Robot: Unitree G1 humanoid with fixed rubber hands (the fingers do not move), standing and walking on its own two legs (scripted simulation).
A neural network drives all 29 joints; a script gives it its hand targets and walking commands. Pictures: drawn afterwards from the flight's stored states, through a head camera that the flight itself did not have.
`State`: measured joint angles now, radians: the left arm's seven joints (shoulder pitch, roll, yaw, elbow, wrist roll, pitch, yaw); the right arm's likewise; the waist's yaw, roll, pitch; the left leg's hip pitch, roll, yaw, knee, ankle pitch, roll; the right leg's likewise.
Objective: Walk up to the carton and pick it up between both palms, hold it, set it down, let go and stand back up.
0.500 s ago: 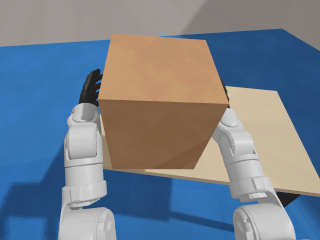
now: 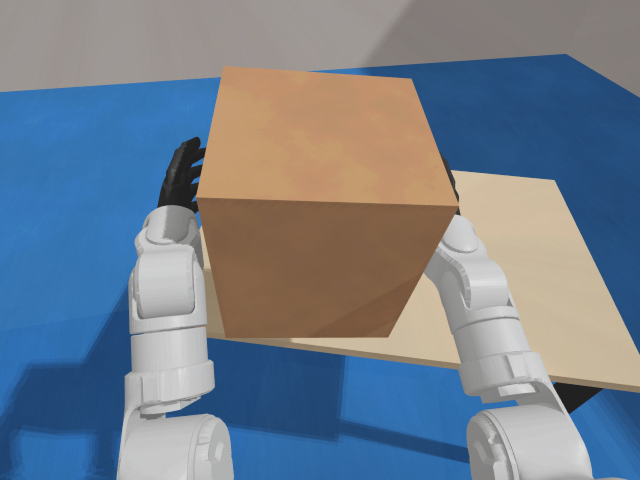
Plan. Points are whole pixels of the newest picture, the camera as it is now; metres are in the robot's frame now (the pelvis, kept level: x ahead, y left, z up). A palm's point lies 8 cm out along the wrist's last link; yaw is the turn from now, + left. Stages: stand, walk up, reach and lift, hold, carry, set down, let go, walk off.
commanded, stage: hold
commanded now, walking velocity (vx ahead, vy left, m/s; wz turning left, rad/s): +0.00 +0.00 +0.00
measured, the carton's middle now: (313, 214) +0.37 +0.00 +0.16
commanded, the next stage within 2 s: none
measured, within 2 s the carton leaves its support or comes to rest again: neither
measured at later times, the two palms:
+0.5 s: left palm (185, 205) +0.37 +0.15 +0.18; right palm (441, 206) +0.36 -0.15 +0.17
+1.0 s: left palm (180, 210) +0.36 +0.15 +0.18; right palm (440, 211) +0.36 -0.15 +0.17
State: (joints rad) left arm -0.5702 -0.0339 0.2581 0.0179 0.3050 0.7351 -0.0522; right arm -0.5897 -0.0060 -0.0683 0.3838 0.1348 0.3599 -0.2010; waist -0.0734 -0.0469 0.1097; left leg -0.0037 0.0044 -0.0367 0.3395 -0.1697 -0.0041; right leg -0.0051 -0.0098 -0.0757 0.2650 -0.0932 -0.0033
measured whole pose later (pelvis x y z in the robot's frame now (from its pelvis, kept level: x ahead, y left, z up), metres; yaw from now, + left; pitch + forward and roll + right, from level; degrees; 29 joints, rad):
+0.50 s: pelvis +0.01 +0.00 +0.00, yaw +0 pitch -9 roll -1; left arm -0.54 -0.04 0.25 0.03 0.29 0.71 -0.04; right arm -0.58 -0.01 -0.06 0.39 0.16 0.34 -0.20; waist -0.09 -0.06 0.09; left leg 0.00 0.01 -0.04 0.35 -0.20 -0.01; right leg 0.01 0.00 -0.08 0.27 -0.12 -0.01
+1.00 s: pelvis +0.01 +0.00 +0.00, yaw +0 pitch -10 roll -1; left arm -0.52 -0.04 0.23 -0.04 0.30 0.75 -0.04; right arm -0.56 -0.02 -0.04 0.33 0.17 0.37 -0.21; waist -0.08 -0.05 0.11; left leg 0.01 0.01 -0.04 0.35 -0.19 0.00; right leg 0.02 0.00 -0.07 0.26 -0.10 0.00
